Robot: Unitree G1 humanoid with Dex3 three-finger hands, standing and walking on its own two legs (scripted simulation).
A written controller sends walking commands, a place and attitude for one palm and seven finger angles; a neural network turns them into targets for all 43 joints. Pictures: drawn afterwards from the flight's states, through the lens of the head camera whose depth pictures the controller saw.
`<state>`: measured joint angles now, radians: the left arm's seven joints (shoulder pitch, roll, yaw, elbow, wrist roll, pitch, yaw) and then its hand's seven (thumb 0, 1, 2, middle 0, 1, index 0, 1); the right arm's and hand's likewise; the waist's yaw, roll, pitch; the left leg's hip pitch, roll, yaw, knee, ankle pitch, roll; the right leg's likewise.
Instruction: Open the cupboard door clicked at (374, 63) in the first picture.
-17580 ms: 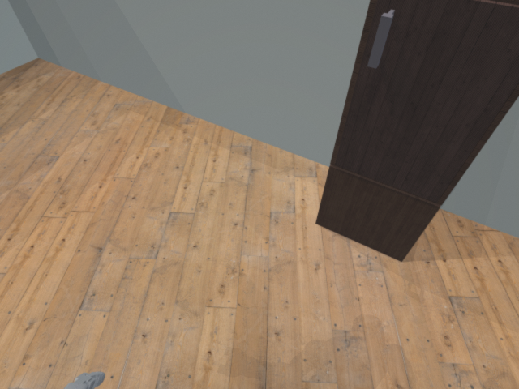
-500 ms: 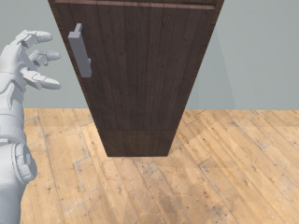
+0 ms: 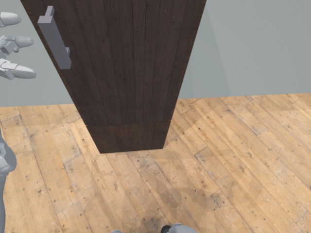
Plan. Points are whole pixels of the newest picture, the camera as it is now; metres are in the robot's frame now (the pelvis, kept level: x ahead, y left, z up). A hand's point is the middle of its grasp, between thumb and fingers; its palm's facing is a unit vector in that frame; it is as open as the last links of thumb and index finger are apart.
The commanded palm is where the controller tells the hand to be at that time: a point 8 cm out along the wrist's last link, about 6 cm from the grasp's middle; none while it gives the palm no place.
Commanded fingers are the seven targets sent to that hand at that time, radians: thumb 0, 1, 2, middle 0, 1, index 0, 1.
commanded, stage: slide the fingers in behind the handle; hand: left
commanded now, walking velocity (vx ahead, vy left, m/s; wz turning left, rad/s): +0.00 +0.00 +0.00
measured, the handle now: (58, 39) +0.55 +0.19 +0.16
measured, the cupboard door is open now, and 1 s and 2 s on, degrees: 0 0 0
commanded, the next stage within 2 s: close the thumb around the handle in 1.64 s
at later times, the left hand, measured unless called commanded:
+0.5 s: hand (28, 49) +0.51 +0.24 +0.16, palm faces -0.02 -1.00 +0.02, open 14.0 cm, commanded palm +0.48 +0.29 +0.16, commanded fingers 0.00 -0.50 0.30 -0.30 -1.20 -0.30 -1.20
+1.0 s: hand (48, 50) +0.50 +0.20 +0.16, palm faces +0.01 -1.00 +0.01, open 14.0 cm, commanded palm +0.48 +0.25 +0.16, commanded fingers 0.00 -0.50 0.30 -0.30 -1.20 -0.30 -1.20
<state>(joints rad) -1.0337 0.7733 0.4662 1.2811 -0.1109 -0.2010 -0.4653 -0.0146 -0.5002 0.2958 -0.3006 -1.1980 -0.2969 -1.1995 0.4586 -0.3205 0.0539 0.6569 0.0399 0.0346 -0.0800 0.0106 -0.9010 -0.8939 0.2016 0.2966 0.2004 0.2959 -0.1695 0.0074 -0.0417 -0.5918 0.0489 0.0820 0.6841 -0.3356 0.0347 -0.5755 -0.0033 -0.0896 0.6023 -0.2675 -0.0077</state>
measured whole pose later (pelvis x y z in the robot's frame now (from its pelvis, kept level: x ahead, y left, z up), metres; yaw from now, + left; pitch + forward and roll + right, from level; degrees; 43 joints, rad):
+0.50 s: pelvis +0.02 +0.01 +0.00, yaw +0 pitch +14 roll -2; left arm -0.96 0.61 0.41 1.14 -0.14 -0.18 -0.40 -0.01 -0.50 0.30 -0.30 -1.20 -0.30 -1.20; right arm 0.40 -0.28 0.04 0.63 0.03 0.03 -0.04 0.01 -0.90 -0.89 0.20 0.30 0.20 0.30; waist -0.13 0.02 -0.09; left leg -0.56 0.04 0.09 0.69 -0.37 0.05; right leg -0.54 -0.01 -0.08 0.60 -0.29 0.01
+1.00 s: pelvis +0.00 +0.00 +0.00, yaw +0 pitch +12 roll -2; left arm -0.99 0.54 0.38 1.17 -0.12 -0.20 -0.29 -0.01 -0.50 0.30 -0.30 -1.20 -0.30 -1.20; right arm 0.40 -0.29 0.04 0.65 0.03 0.00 -0.04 0.01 -0.90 -0.89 0.20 0.30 0.20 0.30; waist -0.13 0.02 -0.06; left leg -0.54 0.04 0.08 0.68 -0.35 0.03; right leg -0.53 -0.01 -0.09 0.61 -0.29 -0.01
